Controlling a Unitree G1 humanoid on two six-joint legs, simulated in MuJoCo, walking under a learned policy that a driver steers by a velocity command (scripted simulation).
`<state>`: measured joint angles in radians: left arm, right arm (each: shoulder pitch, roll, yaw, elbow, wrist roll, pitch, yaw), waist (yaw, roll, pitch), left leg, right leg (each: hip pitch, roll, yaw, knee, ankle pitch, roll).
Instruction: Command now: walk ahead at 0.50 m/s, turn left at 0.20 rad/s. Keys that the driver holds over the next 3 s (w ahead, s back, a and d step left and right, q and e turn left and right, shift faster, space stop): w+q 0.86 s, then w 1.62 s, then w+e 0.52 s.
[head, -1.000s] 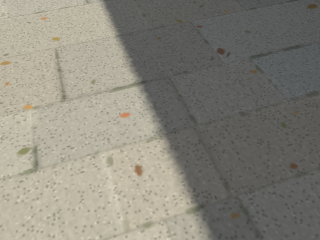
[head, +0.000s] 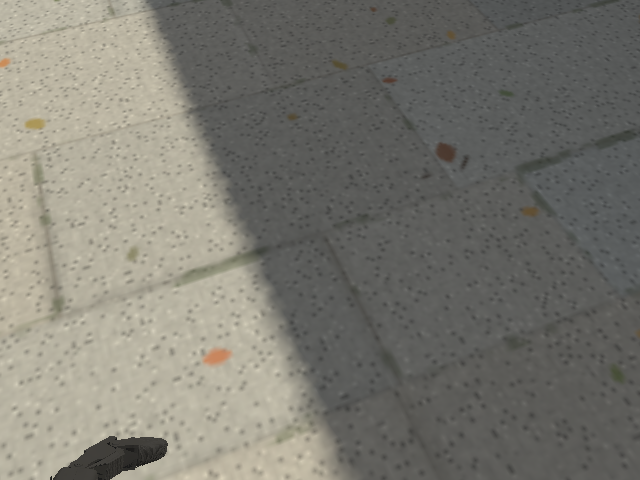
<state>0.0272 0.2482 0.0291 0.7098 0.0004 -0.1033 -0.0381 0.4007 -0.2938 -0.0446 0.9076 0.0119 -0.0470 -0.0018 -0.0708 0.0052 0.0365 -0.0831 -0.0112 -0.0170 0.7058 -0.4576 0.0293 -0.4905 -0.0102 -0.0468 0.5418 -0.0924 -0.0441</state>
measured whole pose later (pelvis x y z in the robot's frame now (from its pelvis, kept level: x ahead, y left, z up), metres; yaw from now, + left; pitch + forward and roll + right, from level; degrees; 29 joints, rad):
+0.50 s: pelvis +0.28 +0.05 -0.01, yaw +15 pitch +1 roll -2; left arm 0.29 0.29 0.08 0.89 -0.01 -0.04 0.02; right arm 0.09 -0.27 -0.06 0.68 0.02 -0.03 0.05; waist 0.03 0.01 0.05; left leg -0.52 0.00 0.06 0.62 -0.11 0.11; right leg 0.04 -0.09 -0.27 0.57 -0.46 0.04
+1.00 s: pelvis +0.57 +0.12 +0.00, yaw +31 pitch +2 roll -1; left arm 0.04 0.27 0.05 0.71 0.01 -0.13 -0.03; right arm 0.38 -0.30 -0.08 0.75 0.02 -0.03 -0.02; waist -0.07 0.00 0.00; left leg -0.09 -0.09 -0.22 0.62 -0.47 0.06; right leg -0.46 0.03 0.02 0.50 -0.09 -0.02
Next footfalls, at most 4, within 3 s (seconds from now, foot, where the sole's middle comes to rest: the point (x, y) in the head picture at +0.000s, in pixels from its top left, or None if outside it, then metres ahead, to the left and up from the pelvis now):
0.48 left None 0.41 0.17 -0.76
0.98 right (272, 342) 0.76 0.10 -0.76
1.48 left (117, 317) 0.85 0.46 -0.76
2.00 right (151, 196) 1.23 0.42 -0.76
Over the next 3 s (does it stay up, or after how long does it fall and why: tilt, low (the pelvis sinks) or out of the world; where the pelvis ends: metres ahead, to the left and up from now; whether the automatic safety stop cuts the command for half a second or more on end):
stays up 1.47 0.72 0.01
